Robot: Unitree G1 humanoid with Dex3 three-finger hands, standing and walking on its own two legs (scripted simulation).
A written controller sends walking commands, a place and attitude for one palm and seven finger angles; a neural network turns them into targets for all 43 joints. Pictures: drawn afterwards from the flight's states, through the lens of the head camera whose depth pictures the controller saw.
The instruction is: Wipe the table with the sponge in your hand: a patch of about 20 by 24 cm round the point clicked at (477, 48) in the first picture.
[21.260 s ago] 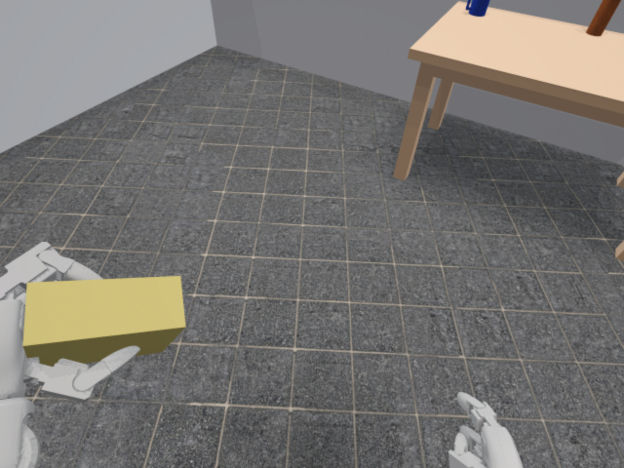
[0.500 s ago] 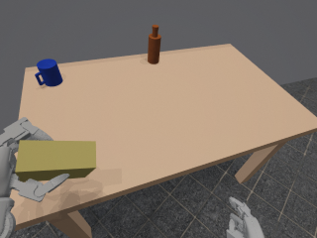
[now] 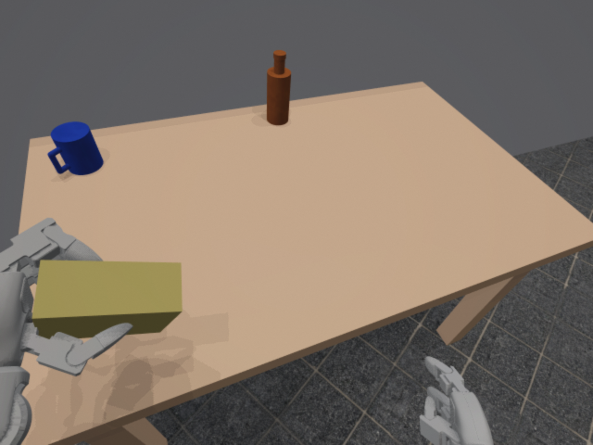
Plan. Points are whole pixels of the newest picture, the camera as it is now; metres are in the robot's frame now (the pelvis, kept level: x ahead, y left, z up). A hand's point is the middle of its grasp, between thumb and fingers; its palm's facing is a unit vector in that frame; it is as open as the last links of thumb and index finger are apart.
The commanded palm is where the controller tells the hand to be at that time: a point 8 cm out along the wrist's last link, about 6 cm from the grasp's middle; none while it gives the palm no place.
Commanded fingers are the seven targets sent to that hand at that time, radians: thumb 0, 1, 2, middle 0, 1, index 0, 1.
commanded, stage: come to a stop and stand still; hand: left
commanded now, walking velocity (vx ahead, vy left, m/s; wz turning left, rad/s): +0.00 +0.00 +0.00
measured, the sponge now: (130, 301) +0.23 +0.21 +0.12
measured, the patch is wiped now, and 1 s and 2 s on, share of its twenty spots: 0.00 0.00 0.00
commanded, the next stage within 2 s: look again from close up in 0.90 s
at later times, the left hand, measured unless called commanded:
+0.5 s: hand (100, 296) +0.23 +0.23 +0.13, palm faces +0.26 -0.87 -0.41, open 9.5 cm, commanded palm +0.18 +0.28 +0.17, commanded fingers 0.00 0.10 1.30 -1.20 -1.60 -1.20 -1.60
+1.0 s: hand (68, 276) +0.24 +0.26 +0.15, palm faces +0.37 -0.86 -0.36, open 9.5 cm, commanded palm +0.18 +0.29 +0.17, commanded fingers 0.00 0.10 1.30 -1.20 -1.60 -1.20 -1.60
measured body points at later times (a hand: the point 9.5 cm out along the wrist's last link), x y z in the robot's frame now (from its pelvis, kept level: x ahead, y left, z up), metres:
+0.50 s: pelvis +0.02 +0.00 +0.00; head +0.04 +0.02 +0.45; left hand +0.21 +0.28 +0.16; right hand +0.17 -0.22 -0.09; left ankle +0.03 +0.08 -0.74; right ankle +0.03 -0.12 -0.74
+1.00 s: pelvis +0.03 +0.01 +0.00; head +0.05 +0.04 +0.45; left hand +0.21 +0.31 +0.17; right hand +0.22 -0.20 -0.06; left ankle +0.03 +0.08 -0.74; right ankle +0.03 -0.12 -0.74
